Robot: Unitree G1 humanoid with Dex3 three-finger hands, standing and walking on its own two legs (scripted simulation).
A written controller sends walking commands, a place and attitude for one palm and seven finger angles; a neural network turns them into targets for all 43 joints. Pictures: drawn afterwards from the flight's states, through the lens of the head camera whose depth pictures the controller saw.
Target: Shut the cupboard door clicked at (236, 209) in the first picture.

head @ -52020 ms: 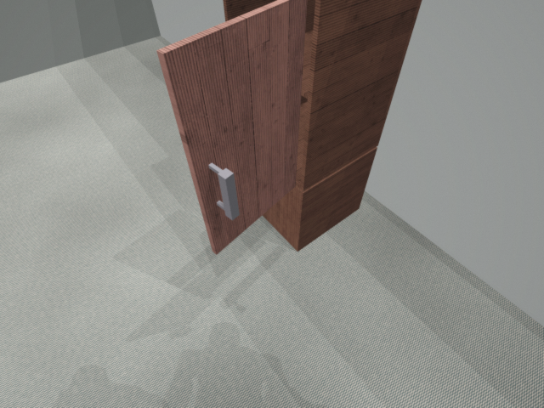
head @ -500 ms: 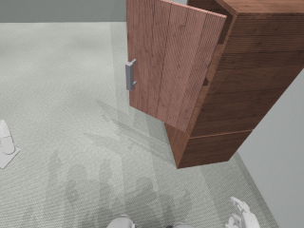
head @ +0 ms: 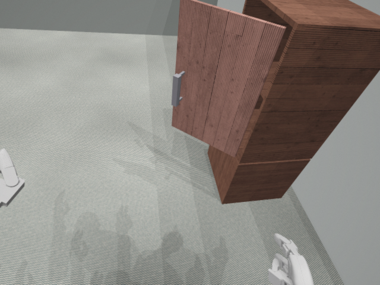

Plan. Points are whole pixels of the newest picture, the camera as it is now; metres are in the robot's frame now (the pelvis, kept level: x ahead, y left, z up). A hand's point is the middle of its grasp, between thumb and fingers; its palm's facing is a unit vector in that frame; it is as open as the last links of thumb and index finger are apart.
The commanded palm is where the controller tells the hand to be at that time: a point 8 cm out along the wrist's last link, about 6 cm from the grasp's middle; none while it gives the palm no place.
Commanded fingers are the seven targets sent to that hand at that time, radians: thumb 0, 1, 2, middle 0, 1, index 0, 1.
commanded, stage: stop stepping back and stand still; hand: left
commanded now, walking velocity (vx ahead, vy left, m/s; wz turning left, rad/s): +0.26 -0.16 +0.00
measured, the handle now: (178, 88) +0.88 +0.09 -0.08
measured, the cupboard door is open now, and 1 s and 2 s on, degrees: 50 50 50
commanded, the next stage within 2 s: let the arm hang, fingers relaxed in 1.04 s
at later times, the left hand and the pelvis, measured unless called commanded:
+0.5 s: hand (6, 191) +0.20 +0.29 +0.17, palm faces +0.41 -0.82 -0.40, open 7.4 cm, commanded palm +0.13 +0.32 +0.18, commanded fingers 0.00 0.90 0.90 -0.20 -0.30 -0.20 -0.30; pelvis -0.03 +0.03 +0.00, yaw -3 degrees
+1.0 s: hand (35, 178) +0.23 +0.27 +0.16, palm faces +0.39 -0.82 -0.42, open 7.4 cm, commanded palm +0.16 +0.31 +0.18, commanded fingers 0.00 0.90 0.90 -0.20 -0.30 -0.20 -0.30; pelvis +0.01 +0.02 +0.00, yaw -4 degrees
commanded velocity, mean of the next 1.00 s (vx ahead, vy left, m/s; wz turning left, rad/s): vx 0.06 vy -0.03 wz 0.00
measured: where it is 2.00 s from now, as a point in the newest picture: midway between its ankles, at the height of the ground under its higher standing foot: outside the picture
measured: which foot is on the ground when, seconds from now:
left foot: down 0.00-0.16, up 0.18-0.36, down 0.38-1.00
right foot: up 0.00-0.12, down 0.14-1.00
